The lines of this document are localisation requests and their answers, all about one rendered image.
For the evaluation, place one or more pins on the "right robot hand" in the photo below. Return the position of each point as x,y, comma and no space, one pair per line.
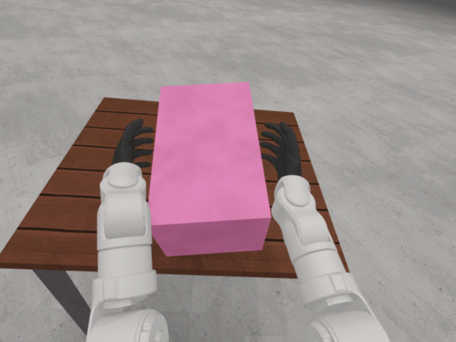
288,161

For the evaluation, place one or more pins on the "left robot forearm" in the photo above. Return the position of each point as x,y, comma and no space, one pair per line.
125,274

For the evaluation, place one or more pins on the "left robot hand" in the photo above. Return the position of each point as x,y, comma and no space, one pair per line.
124,150

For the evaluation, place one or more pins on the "robot right upper arm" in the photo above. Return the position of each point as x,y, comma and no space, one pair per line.
349,326

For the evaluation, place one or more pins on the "carton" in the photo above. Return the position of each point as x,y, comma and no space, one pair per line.
207,188

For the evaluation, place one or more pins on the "table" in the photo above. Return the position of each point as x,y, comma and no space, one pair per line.
59,232

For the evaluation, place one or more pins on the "robot left upper arm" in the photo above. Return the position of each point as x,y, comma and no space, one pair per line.
147,325

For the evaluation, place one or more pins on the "right robot forearm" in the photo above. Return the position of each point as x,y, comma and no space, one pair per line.
324,283

